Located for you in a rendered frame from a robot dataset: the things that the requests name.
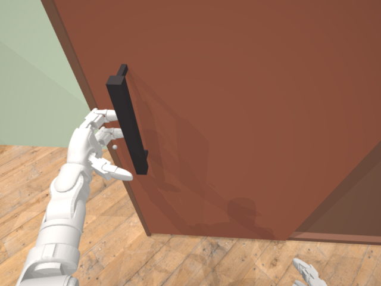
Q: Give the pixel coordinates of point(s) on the robot left forearm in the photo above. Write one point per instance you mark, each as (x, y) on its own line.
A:
(56, 250)

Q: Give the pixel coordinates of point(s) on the robot right hand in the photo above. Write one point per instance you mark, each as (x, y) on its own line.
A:
(309, 274)

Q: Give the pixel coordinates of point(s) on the handle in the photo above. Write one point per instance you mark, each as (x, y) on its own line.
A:
(120, 98)

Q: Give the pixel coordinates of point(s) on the wardrobe door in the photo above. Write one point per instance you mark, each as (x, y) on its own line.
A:
(252, 111)
(354, 206)

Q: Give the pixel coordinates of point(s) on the robot left hand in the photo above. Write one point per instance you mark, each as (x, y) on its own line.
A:
(83, 143)

